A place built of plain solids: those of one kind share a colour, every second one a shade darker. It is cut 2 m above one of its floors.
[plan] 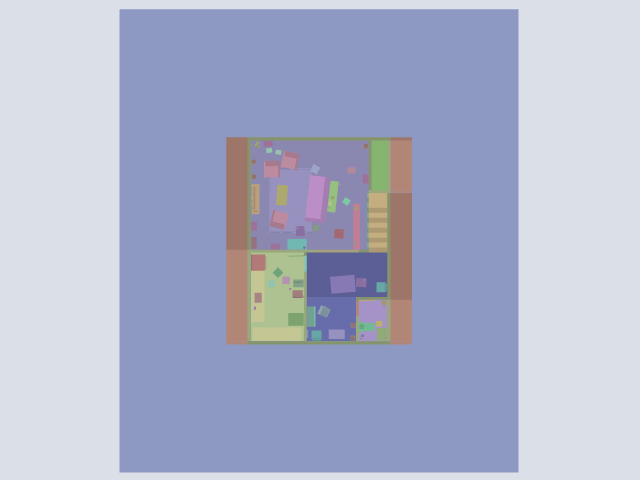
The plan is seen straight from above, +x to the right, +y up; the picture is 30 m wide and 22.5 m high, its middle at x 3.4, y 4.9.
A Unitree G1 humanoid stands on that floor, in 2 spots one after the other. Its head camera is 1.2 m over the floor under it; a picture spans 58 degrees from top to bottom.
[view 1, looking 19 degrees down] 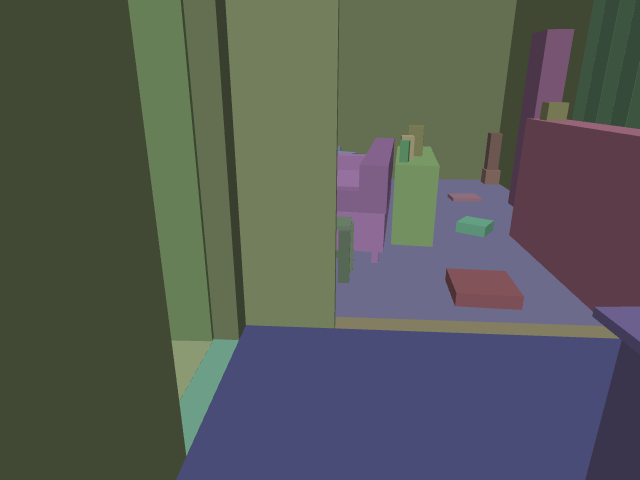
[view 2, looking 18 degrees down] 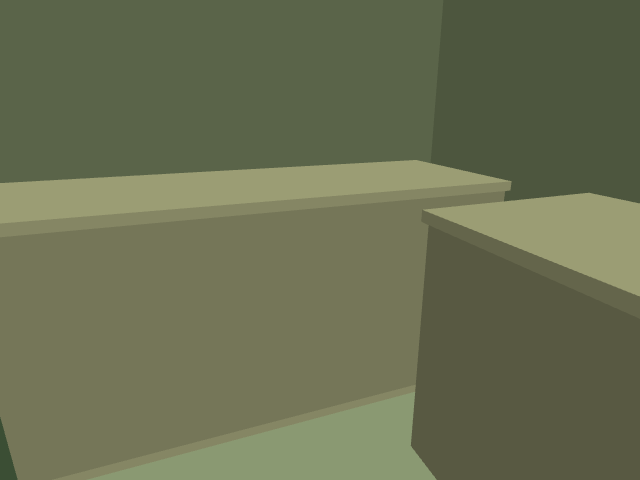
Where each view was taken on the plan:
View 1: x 3.33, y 2.27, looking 94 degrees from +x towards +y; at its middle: wall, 2.16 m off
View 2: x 1.48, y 2.02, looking -111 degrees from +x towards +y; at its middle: counter_run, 1.40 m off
